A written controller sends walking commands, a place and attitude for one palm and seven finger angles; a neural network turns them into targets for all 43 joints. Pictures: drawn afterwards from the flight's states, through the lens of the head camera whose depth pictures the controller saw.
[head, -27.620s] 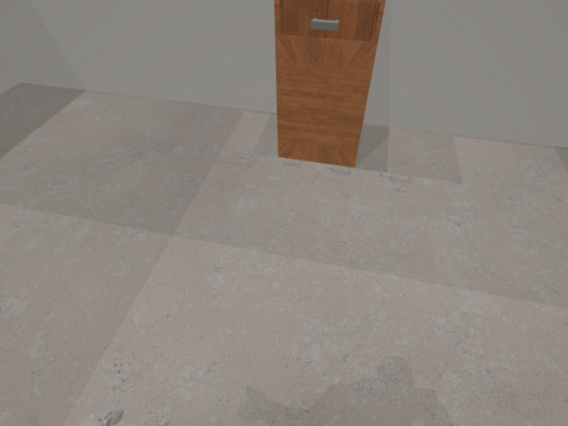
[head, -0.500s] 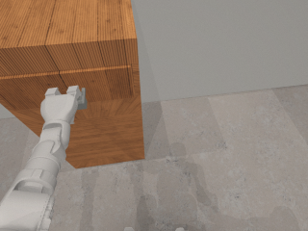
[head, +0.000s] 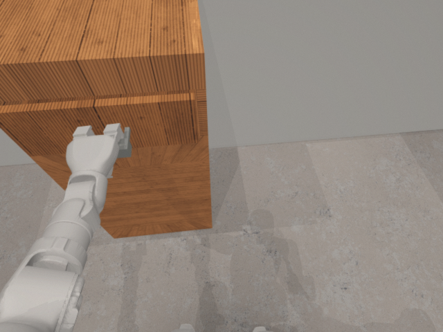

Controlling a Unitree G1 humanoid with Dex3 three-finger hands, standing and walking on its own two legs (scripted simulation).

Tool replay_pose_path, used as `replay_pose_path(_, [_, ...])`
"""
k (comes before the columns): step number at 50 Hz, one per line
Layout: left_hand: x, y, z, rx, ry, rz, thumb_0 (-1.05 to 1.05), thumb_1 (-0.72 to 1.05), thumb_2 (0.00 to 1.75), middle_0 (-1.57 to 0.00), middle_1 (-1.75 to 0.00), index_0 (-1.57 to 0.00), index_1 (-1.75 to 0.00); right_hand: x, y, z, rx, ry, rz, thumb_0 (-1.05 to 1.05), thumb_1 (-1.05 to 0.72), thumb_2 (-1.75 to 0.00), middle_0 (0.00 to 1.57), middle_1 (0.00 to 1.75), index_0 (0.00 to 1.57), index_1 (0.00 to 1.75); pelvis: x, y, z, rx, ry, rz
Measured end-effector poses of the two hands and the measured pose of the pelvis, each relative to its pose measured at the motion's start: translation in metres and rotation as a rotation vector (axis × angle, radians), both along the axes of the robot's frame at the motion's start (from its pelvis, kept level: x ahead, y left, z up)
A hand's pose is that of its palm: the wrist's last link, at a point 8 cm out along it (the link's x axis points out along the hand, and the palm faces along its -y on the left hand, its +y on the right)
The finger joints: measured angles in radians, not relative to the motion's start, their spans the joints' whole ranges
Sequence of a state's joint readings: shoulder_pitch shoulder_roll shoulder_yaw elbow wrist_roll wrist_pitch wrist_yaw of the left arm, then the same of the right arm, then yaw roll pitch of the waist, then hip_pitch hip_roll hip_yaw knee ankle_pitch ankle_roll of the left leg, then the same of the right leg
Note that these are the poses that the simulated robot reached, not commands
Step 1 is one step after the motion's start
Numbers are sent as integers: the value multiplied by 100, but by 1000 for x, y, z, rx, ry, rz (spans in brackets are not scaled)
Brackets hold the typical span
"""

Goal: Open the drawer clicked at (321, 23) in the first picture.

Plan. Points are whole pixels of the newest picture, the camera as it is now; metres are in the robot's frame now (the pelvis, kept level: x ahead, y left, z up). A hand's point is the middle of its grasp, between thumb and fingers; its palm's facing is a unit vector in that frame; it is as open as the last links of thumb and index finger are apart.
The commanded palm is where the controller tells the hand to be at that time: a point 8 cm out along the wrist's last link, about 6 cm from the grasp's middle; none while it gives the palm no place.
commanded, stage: pull the drawer open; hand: left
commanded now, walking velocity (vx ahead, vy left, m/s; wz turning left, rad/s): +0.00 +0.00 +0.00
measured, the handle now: (104, 141) +0.49 +0.25 +0.01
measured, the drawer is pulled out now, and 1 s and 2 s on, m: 0.02 0.14 0.23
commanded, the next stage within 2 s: none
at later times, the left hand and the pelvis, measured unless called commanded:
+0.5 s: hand (101, 194) +0.37 +0.23 +0.00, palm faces +0.00 -0.03 -1.00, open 6.4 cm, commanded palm +0.35 +0.24 +0.05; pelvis +0.01 +0.00 +0.01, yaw +1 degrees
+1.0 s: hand (97, 222) +0.32 +0.23 +0.00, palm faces +0.01 -0.09 -1.00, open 6.4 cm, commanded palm +0.29 +0.24 +0.05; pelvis +0.01 +0.00 +0.01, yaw -1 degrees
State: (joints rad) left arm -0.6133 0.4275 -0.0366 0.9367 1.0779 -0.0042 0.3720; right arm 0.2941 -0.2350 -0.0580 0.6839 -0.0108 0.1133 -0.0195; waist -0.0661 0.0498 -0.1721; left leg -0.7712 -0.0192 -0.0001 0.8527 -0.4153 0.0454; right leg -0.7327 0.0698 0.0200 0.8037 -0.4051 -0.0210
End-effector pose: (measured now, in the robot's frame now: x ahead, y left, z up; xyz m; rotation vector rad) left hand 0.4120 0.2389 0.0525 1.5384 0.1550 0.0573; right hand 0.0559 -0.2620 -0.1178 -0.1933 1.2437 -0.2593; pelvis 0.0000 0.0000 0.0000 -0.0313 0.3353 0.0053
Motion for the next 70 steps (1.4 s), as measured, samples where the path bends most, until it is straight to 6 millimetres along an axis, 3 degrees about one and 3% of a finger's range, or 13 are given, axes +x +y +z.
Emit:
replay_pose_path(5, [-11, 0, -1, -16, -7, -3, 0, 64, 76, -26, -134, -33, -131, -10, -3, 4, 4, 11, -40, 0, -90, -90, 20, 30, 20, 30, 5, 0, 4, 2, -9, -21])
replay_pose_path(10, [-33, -2, -2, -36, -25, -9, 1, 65, 75, -23, -134, -33, -129, -3, -4, 9, 8, -10, -54, 1, -90, -90, 20, 30, 20, 30, 13, 1, 9, 3, -26, -31])
replay_pose_path(16, [-60, -4, -4, -47, -54, -14, 1, 65, 77, -22, -135, -33, -129, 32, -2, 16, 1, -83, -8, 1, -90, -90, 20, 30, 20, 30, 18, 4, 12, 2, -52, -20])
replay_pose_path(22, [-62, -5, -4, -11, -70, -15, 0, 63, 80, -26, -135, -34, -130, 70, 3, 16, -11, -148, 80, 1, -90, -90, 20, 30, 20, 30, 11, 4, 8, 2, -60, 14])
replay_pose_path(26, [-61, -5, -3, 2, -53, 0, -1, 62, 81, -29, -134, -35, -132, 84, 10, 15, 4, -192, 99, 1, -90, -90, 20, 30, 20, 30, 7, 3, 7, 4, -62, 18])
replay_pose_path(31, [-59, -6, -1, 2, -28, 13, -1, 61, 79, -29, -133, -35, -132, 83, 16, 14, 21, -204, 105, 0, -90, -90, 20, 30, 20, 30, 3, -1, 7, 9, -69, 18])
replay_pose_path(37, [-62, -6, 0, -13, -12, 14, 0, 63, 75, -27, -133, -35, -131, 62, 12, 13, 31, -181, 62, 1, -90, -90, 20, 30, 20, 30, 3, -4, 8, 12, -75, -1])
replay_pose_path(45, [-94, -7, -1, -62, -34, 7, 2, 65, 73, -23, -135, -34, -128, 46, -1, 19, 18, -163, 14, 1, -90, -90, 20, 30, 20, 30, 12, -2, 12, 13, -84, -31])
replay_pose_path(50, [-117, -9, -4, -56, -68, -3, 1, 65, 75, -23, -135, -34, -128, 58, -5, 21, -3, -172, 55, 1, -90, -90, 20, 30, 20, 30, 13, -1, 11, 12, -94, -13])
replay_pose_path(61, [-117, -12, -3, -2, -62, 25, 1, 62, 79, -28, -132, -36, -132, 100, 14, 19, 30, -272, 125, 1, -90, -90, 20, 30, 20, 30, 1, -4, 8, 17, -112, 12])
replay_pose_path(70, [-117, -13, -1, -29, -21, 39, 3, 64, 75, -25, -132, -36, -131, 99, 20, 26, 55, -304, 123, 1, -90, -90, 20, 30, 20, 30, -1, -11, 12, 24, -130, 0])
